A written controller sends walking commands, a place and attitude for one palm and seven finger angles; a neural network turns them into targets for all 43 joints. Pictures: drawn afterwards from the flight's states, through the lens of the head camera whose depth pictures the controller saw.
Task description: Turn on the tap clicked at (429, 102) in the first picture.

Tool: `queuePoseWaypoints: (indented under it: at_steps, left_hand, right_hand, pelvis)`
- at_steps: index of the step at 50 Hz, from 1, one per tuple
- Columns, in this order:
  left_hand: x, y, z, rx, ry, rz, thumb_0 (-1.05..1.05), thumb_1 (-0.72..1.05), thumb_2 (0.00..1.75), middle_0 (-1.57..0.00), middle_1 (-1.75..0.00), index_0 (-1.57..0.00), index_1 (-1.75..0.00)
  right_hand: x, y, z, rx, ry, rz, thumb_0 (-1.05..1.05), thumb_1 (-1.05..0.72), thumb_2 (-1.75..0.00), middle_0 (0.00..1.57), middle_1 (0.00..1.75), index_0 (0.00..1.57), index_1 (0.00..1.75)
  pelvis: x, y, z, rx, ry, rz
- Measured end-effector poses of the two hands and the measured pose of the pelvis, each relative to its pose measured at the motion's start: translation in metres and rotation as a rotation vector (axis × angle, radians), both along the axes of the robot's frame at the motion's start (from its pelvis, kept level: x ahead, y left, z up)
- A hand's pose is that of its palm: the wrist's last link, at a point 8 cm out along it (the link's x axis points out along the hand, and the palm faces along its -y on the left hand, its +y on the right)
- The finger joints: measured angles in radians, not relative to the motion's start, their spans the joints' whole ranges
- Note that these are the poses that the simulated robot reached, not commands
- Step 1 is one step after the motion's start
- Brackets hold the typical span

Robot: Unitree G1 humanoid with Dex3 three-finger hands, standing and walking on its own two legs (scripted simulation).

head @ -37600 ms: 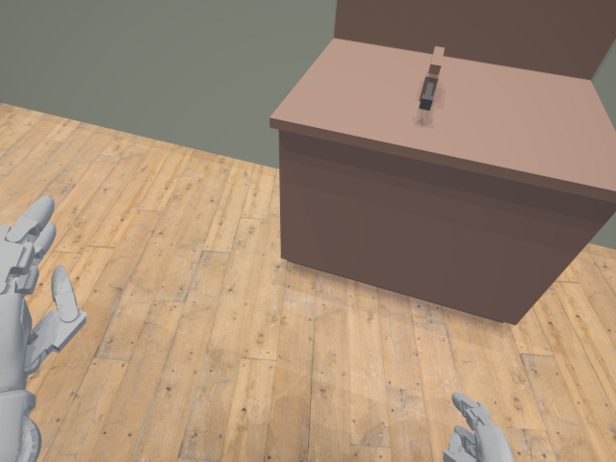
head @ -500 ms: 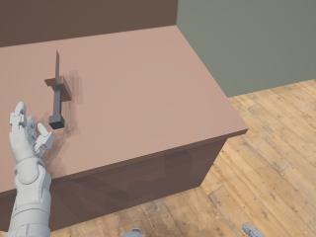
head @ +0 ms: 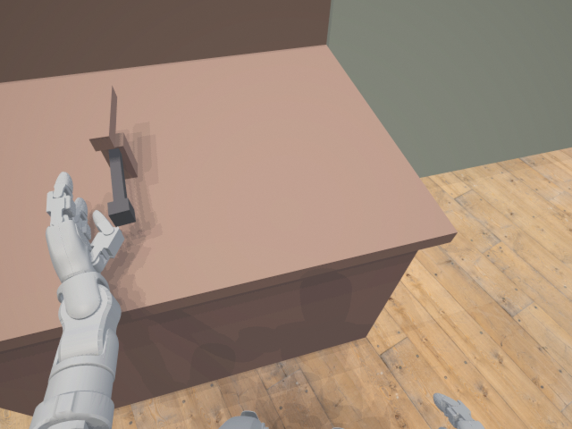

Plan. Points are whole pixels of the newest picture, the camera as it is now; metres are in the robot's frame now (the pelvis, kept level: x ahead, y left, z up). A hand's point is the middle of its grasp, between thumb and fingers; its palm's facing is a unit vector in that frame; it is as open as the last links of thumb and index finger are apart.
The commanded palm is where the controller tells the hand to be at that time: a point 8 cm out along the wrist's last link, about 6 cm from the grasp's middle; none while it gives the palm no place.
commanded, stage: push the lever round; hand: left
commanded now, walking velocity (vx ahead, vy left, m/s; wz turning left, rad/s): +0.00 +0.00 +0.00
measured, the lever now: (121, 212) +0.39 +0.26 +0.07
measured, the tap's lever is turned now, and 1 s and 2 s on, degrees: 5 33 62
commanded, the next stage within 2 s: none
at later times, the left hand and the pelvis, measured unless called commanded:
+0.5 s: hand (153, 221) +0.38 +0.22 +0.07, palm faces +0.62 -0.78 -0.06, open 7.7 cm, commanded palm +0.34 +0.23 +0.07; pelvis +0.00 +0.00 +0.00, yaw +0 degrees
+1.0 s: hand (180, 211) +0.40 +0.18 +0.07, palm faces +0.72 -0.69 -0.08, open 7.8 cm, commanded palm +0.36 +0.19 +0.07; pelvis +0.01 -0.02 +0.00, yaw +0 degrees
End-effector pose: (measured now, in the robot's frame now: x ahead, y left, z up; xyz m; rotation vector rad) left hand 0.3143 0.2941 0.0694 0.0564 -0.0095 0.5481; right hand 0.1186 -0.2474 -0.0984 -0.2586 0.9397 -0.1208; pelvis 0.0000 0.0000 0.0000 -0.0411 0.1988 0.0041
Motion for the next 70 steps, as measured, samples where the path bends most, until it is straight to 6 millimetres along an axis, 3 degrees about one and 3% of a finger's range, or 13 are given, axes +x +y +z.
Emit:
queuePoseWaypoints:
  at_steps: [15, 40, 52, 70]
  left_hand:
    - [0.013, -0.032, -0.002, -0.002, 0.009, 0.065, 0.01, 0.90, 0.91, -0.15, -0.16, -0.15, -0.15]
    - [0.035, -0.085, 0.003, 0.001, 0.028, 0.189, 0.03, 0.93, 0.91, -0.15, -0.16, -0.15, -0.15]
    - [0.036, -0.094, 0.004, 0.007, 0.044, 0.264, 0.03, 0.91, 0.91, -0.15, -0.16, -0.15, -0.15]
    - [0.060, -0.119, 0.005, -0.019, 0.073, 0.321, 0.01, 0.92, 0.91, -0.15, -0.16, -0.15, -0.15]
  right_hand:
    - [-0.006, 0.006, -0.004, 0.022, 0.026, -0.006, 0.01, -0.91, -0.90, 0.21, 0.30, 0.20, 0.30]
    - [-0.003, -0.007, -0.012, 0.045, 0.066, -0.020, 0.01, -0.91, -0.90, 0.20, 0.30, 0.20, 0.30]
    - [-0.003, -0.020, -0.013, 0.041, 0.076, -0.022, 0.01, -0.91, -0.90, 0.20, 0.30, 0.20, 0.30]
    - [-0.018, -0.029, -0.022, 0.051, 0.126, -0.037, 0.01, -0.91, -0.90, 0.20, 0.30, 0.20, 0.30]
  pelvis:
    - [0.000, 0.001, 0.000, 0.002, 0.000, -0.002]
    - [0.006, -0.013, -0.001, 0.017, 0.012, -0.003]
    - [0.005, -0.025, -0.002, 0.022, 0.008, 0.006]
    - [0.003, -0.033, -0.005, 0.031, 0.042, 0.007]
